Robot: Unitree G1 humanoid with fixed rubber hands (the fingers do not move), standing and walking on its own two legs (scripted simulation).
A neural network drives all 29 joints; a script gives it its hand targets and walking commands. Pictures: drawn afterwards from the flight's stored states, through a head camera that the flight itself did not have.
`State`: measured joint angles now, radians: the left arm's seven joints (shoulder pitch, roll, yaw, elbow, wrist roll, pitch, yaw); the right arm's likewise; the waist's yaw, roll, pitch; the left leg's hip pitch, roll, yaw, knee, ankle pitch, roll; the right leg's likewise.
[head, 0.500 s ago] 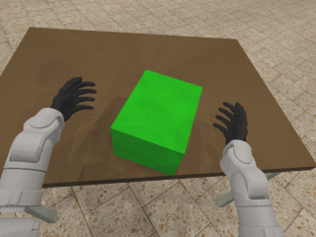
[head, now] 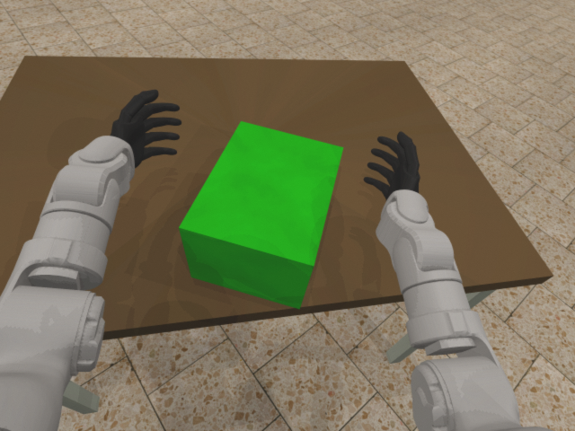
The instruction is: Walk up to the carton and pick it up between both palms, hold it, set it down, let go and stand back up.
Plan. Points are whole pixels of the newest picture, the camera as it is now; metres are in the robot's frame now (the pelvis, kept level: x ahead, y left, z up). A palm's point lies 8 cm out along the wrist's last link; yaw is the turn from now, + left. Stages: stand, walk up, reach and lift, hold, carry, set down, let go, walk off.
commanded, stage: reach and lift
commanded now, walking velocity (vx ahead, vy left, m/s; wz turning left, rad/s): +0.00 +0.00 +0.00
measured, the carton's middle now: (269, 211) +0.44 -0.04 +0.00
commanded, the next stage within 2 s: none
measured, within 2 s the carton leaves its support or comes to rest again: neither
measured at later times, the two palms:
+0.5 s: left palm (156, 118) +0.50 +0.12 +0.15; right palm (387, 163) +0.41 -0.20 +0.14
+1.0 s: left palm (178, 168) +0.49 +0.10 +0.07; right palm (372, 215) +0.39 -0.19 +0.05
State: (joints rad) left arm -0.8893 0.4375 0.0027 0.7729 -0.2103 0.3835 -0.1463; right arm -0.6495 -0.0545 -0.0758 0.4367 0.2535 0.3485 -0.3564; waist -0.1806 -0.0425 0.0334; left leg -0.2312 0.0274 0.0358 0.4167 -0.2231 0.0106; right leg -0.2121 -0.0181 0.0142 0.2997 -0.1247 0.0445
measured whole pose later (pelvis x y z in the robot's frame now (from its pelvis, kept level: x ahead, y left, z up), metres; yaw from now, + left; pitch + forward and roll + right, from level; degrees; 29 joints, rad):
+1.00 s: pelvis -0.01 -0.01 -0.02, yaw +0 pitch +18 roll -3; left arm -1.14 0.31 -0.01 1.46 -0.13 -0.12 -0.03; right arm -0.88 0.06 -0.22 1.12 0.09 -0.14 -0.33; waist -0.23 0.00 -0.17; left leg -0.65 0.05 0.01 0.58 -0.25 0.00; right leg -0.61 0.00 -0.02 0.43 -0.14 0.03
